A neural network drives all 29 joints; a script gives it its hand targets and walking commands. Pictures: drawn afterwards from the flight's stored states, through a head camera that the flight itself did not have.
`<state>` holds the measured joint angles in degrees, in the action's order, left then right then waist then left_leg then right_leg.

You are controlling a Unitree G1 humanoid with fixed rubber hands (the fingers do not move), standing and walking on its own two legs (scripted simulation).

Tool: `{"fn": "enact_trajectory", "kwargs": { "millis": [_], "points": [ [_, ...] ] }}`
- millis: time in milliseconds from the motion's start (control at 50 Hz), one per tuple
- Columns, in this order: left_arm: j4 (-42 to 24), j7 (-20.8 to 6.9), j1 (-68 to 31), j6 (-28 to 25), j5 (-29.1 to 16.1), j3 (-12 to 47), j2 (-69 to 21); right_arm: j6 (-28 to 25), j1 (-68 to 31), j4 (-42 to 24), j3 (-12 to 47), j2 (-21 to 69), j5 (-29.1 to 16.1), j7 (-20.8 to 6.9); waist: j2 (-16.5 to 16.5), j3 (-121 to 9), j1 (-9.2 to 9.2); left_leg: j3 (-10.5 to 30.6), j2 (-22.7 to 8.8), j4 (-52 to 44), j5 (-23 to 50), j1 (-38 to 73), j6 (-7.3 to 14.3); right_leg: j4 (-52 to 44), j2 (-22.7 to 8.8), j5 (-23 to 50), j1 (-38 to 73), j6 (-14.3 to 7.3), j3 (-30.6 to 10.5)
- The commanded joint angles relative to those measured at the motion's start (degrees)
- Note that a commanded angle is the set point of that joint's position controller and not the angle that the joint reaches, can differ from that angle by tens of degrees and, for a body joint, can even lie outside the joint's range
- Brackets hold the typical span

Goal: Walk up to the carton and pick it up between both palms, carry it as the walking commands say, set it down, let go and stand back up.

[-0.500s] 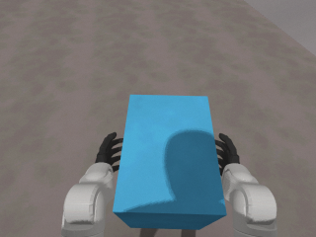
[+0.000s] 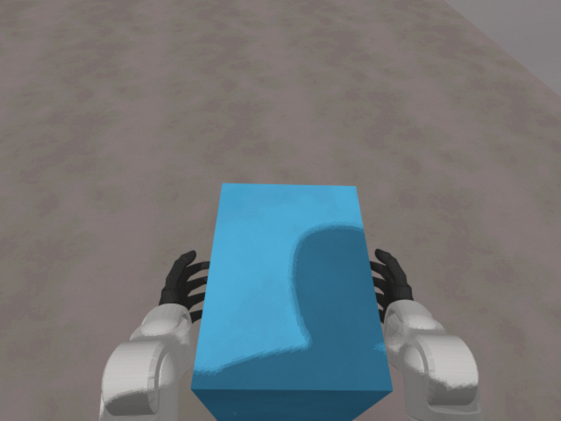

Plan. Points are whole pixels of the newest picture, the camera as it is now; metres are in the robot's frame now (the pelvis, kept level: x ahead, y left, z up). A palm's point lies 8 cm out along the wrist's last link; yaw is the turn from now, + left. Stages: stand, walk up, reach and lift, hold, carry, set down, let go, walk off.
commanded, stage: carry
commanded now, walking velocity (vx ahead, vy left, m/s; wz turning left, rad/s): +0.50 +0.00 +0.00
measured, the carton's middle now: (286, 309) +0.28 +0.00 +0.00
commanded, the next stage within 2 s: none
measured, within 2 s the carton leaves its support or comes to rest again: neither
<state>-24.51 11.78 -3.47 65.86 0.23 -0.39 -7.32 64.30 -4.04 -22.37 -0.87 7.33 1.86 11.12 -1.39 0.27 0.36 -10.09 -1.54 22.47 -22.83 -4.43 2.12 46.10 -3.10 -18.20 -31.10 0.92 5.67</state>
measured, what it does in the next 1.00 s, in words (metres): walks ahead: right foot, then left foot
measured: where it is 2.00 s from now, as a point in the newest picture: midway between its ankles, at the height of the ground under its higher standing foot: (226, 225)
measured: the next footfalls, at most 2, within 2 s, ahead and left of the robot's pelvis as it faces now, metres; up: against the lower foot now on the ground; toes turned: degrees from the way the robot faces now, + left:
right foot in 0.08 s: +0.25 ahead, -0.12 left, +0.00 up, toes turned -7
left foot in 0.38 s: +0.44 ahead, +0.14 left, +0.00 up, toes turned +11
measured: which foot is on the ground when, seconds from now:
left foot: down 0.00-0.12, up 0.14-0.36, down 0.38-0.80, up 0.82-1.00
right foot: up 0.00-0.06, down 0.08-0.44, up 0.46-0.74, down 0.76-1.00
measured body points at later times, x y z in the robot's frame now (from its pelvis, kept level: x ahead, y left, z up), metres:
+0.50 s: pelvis +0.38 +0.04 -0.01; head +0.42 +0.05 +0.44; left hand +0.63 +0.21 +0.05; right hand +0.68 -0.06 +0.05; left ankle +0.40 +0.13 -0.74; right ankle +0.24 -0.10 -0.67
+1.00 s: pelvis +0.74 +0.05 +0.00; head +0.79 +0.04 +0.45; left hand +0.99 +0.21 +0.05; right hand +1.03 -0.07 +0.05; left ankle +0.79 +0.16 -0.69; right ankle +0.69 -0.05 -0.74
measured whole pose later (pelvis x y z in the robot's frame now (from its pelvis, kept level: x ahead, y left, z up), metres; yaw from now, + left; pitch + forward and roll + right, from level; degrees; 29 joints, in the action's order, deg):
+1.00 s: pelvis +0.74 +0.05 +0.00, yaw +4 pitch +4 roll +0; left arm -26.5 11.6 -0.5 63.2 0.8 0.2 -7.4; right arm 64.6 -5.6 -23.1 -0.7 7.4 1.0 11.4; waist -1.1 2.0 -1.3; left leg -3.8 -1.4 48.2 -18.4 -33.1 -1.6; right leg 27.3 -3.1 -19.1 -12.1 -1.3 11.0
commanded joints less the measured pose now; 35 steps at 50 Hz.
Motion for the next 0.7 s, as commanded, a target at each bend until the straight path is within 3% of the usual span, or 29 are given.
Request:
{"fn": "enact_trajectory", "kwargs": {
  "millis": [0, 20, 40, 60, 80, 100, 120, 140, 160, 180, 200, 220, 260, 300, 320, 340, 360, 380, 400, 420, 440, 480, 500, 520, 540, 600, 620, 660, 680],
  "points": [
    [-13.51, -7.89, -28.93, -5.33, -14.91, 33.60, -54.60, -3.97, -29.26, -18.19, 35.89, 54.22, -19.57, -8.81, -6.68, -24.69, 1.34, 3.06, -9.59, 3.75, 67.45, 12.94, 1.42, -19.71, 7.37, 15.24, 12.60, -1.96, 9.09],
    [-13.24, -7.52, -28.86, -5.05, -14.60, 33.70, -54.20, -3.40, -25.90, -16.11, 34.55, 53.06, -18.72, -8.85, -7.24, -27.69, 0.57, 0.53, -8.52, 9.42, 70.37, 8.84, -0.33, -23.68, 7.92, 20.03, 22.19, -3.20, 9.32],
    [-13.15, -7.04, -24.67, -4.88, -13.84, 32.38, -52.89, -2.97, -25.36, -16.47, 34.68, 51.62, -18.40, -8.66, -5.64, -33.57, -1.15, -0.86, -7.41, 17.46, 65.59, 2.15, -2.29, -22.58, 3.60, 23.80, 36.70, -6.07, 5.86],
    [-11.08, -6.78, -22.18, -4.21, -12.77, 31.44, -51.06, -1.76, -26.34, -14.19, 34.92, 50.11, -18.31, -8.97, 1.56, -38.65, -3.38, -1.72, -4.02, 32.09, 47.04, -11.02, -4.13, -18.68, -8.28, 24.98, 50.78, -11.22, -9.46],
    [-10.09, -6.27, -19.50, -3.84, -11.53, 32.00, -51.15, -1.20, -26.36, -16.23, 35.25, 48.96, -19.13, -9.53, 10.86, -41.12, -3.72, 1.74, 3.50, 49.72, 9.53, -26.84, -4.83, -20.58, -19.91, 36.90, 61.69, -20.23, -29.41],
    [-8.02, -5.92, -19.03, -3.75, -10.66, 30.57, -50.33, -0.66, -27.81, -14.69, 36.08, 48.32, -19.29, -9.74, 15.11, -40.07, -3.30, 7.23, 6.03, 58.32, -10.20, -35.46, -3.65, -20.32, -22.24, 44.77, 63.92, -23.68, -33.40],
    [-8.14, -5.99, -19.24, -4.06, -10.71, 29.87, -52.76, -0.74, -29.33, -15.52, 36.86, 49.85, -19.97, -10.16, 12.48, -38.05, -3.13, 11.84, 3.04, 60.94, -7.95, -41.79, -2.66, -18.30, -22.66, 49.62, 65.22, -22.30, -32.57],
    [-8.55, -6.38, -19.17, -3.94, -11.56, 29.88, -54.44, -0.88, -28.40, -15.78, 36.22, 50.79, -20.25, -10.31, 7.10, -34.54, -2.75, 14.06, -1.56, 57.34, -5.54, -44.12, -2.24, -17.86, -21.81, 51.08, 62.04, -18.05, -25.80],
    [-9.20, -6.78, -21.21, -4.30, -11.98, 30.33, -56.26, -1.37, -28.90, -15.32, 36.39, 52.40, -20.68, -10.68, 1.81, -32.34, -2.52, 13.22, -2.90, 51.06, -4.88, -46.41, -2.59, -18.40, -18.75, 48.45, 60.88, -15.08, -23.11],
    [-9.59, -7.09, -20.75, -4.79, -12.13, 30.10, -56.68, -1.51, -28.79, -14.37, 36.90, 53.92, -21.04, -11.16, 4.24, -32.24, -2.47, 12.79, -4.18, 44.97, -3.22, -41.85, -3.32, -19.83, -17.42, 44.71, 55.46, -12.79, -19.67],
    [-9.54, -7.21, -24.80, -5.06, -13.43, 30.92, -57.50, -1.68, -28.10, -12.22, 35.67, 55.19, -19.91, -10.87, 7.65, -31.32, -2.53, 11.50, -4.42, 37.44, -3.75, -38.24, -3.50, -21.93, -16.86, 37.72, 51.22, -11.88, -16.70],
    [-11.83, -7.55, -27.36, -5.83, -14.43, 32.23, -57.89, -2.83, -30.39, -14.39, 35.22, 54.86, -19.98, -10.66, 8.72, -28.88, -2.53, 10.30, -4.24, 31.75, -4.43, -35.58, -3.79, -24.65, -17.73, 32.59, 44.69, -11.85, -16.72],
    [-13.47, -8.08, -31.18, -6.09, -15.88, 34.64, -57.23, -3.76, -29.34, -12.37, 34.23, 55.81, -18.45, -10.43, 9.07, -26.41, -2.43, 6.87, -3.02, 19.42, -2.36, -29.93, -3.36, -25.76, -16.69, 27.68, 38.78, -11.62, -10.71],
    [-19.20, -8.73, -34.07, -6.32, -17.86, 36.45, -54.38, -4.28, -26.20, -12.62, 33.08, 55.31, -17.04, -9.83, 8.19, -26.34, -1.96, 1.89, 0.59, 9.06, 7.64, -16.89, -2.46, -25.72, -13.58, 22.96, 30.39, -7.56, -4.06],
    [-17.77, -9.00, -33.60, -6.48, -18.55, 36.97, -55.73, -4.87, -27.46, -13.93, 32.94, 55.75, -16.78, -9.46, 9.47, -26.96, -0.96, 1.19, 0.62, 1.68, 17.54, -8.33, -2.01, -22.14, -11.39, 22.44, 26.02, -4.86, -0.85],
    [-18.58, -9.01, -33.65, -6.06, -18.51, 37.12, -54.09, -4.85, -27.42, -14.65, 32.63, 55.18, -16.46, -8.81, 6.05, -28.24, -0.01, 0.43, 0.80, 1.12, 20.96, 2.71, -1.23, -16.85, -7.72, 23.37, 20.73, -2.42, 2.55],
    [-17.66, -9.29, -32.96, -5.29, -18.62, 38.74, -53.63, -4.90, -22.55, -13.27, 31.04, 54.11, -15.12, -8.51, -0.60, -31.65, 1.60, 7.66, -4.27, 2.30, 19.22, 16.40, 1.49, -6.76, -4.40, 23.65, 10.45, -0.61, 4.15],
    [-17.93, -9.36, -33.26, -4.47, -18.74, 38.60, -50.87, -4.28, -19.48, -9.78, 28.62, 50.84, -13.11, -7.67, -11.69, -33.02, 2.20, 28.93, -17.05, -2.35, 18.50, 25.01, 7.66, 6.97, 1.21, 6.62, -1.64, 0.95, 3.71],
    [-16.91, -9.86, -33.27, -3.07, -20.00, 39.96, -50.03, -3.45, -16.35, -7.26, 26.58, 49.74, -11.59, -6.94, -18.37, -30.93, 1.55, 38.58, -23.15, -5.10, 24.96, 25.63, 12.49, 15.03, 4.05, -8.24, -6.32, 0.02, -1.23],
    [-15.32, -10.67, -33.64, -2.98, -21.41, 41.35, -51.72, -4.04, -17.52, -9.06, 27.01, 50.26, -11.37, -6.63, -14.74, -31.23, 2.27, 38.77, -23.91, -2.08, 38.06, 29.44, 15.47, 22.93, 3.62, -11.71, -11.17, 0.39, -3.08],
    [-15.99, -10.94, -33.33, -3.40, -22.01, 41.14, -52.62, -4.09, -17.84, -10.16, 28.26, 51.88, -11.93, -6.66, -8.73, -31.28, 2.49, 34.90, -23.86, 0.99, 47.44, 31.35, 14.19, 23.63, 0.77, -11.52, -15.24, 0.24, -4.09],
    [-12.67, -11.31, -32.53, -3.48, -21.86, 40.71, -54.55, -4.28, -21.44, -12.26, 29.22, 52.38, -12.93, -7.13, -2.84, -28.75, 2.27, 27.49, -20.82, 0.60, 43.98, 27.05, 10.25, 17.34, -1.84, -7.49, -15.74, 0.14, -5.66],
    [-11.73, -11.34, -29.17, -3.95, -21.04, 39.70, -55.82, -4.77, -23.47, -14.83, 30.26, 53.22, -14.48, -7.52, -3.05, -29.24, 2.38, 22.79, -19.08, 0.01, 46.51, 27.50, 8.04, 13.74, -1.83, -4.58, -14.74, 0.42, -4.71],
    [-11.24, -11.05, -30.87, -3.85, -20.63, 38.70, -56.24, -4.40, -25.78, -14.69, 31.13, 54.92, -15.26, -7.58, -3.14, -26.19, 2.44, 21.97, -18.48, 0.34, 48.49, 27.27, 8.32, 10.14, -1.04, -5.40, -14.94, 0.80, -3.07],
    [-11.94, -11.03, -30.89, -4.35, -20.36, 38.91, -57.00, -4.47, -25.56, -14.41, 31.24, 55.17, -15.62, -7.96, -6.59, -25.18, 2.08, 19.50, -17.98, -1.74, 48.51, 23.09, 7.26, 6.69, -1.07, -1.15, -12.87, 0.42, -2.37],
    [-11.07, -9.77, -28.81, -4.51, -17.05, 35.66, -55.30, -3.96, -29.93, -15.88, 34.12, 54.77, -17.76, -8.33, -4.62, -22.32, 1.76, 11.47, -15.13, -3.00, 45.42, 18.44, 5.92, -7.62, 0.77, 1.09, -5.19, 0.40, 1.90],
    [-12.59, -9.01, -27.67, -4.53, -15.97, 35.30, -53.67, -3.78, -28.37, -16.78, 33.56, 53.20, -18.23, -8.60, -9.44, -23.66, 1.56, 11.06, -14.74, -4.06, 46.69, 16.27, 5.45, -9.41, 1.34, 5.31, -2.11, -0.20, 2.94],
    [-11.65, -7.89, -24.92, -4.09, -14.14, 33.90, -52.71, -2.84, -26.85, -14.20, 34.55, 53.56, -18.62, -8.94, -11.55, -24.46, 1.22, 6.58, -12.32, -0.95, 51.76, 14.12, 3.27, -18.30, 5.12, 10.42, 6.50, -1.54, 6.54],
    [-12.40, -7.52, -25.76, -3.96, -12.80, 33.20, -51.85, -2.36, -26.58, -14.02, 35.78, 52.91, -18.84, -9.14, -7.46, -23.10, 0.55, 2.50, -10.90, 3.71, 59.84, 9.00, 1.72, -21.47, 6.45, 15.28, 15.30, -2.87, 8.47]
  ]
}}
